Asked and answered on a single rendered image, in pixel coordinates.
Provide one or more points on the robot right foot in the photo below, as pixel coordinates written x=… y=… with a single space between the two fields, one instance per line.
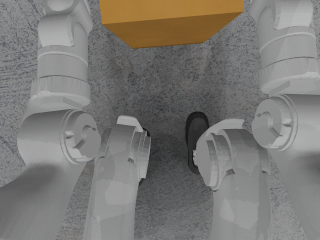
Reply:
x=196 y=124

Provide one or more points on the robot right upper arm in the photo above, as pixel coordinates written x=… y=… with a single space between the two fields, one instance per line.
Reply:
x=288 y=125

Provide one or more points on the robot left shin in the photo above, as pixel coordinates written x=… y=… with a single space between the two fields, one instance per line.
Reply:
x=105 y=135

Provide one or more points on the robot left forearm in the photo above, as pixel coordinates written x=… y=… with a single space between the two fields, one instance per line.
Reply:
x=62 y=56

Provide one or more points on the robot right forearm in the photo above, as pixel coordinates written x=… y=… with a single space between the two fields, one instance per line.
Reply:
x=287 y=47

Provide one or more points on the carton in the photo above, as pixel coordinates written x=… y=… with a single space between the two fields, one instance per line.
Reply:
x=161 y=23

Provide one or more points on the robot left upper arm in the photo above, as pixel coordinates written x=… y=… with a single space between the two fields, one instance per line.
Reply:
x=55 y=147

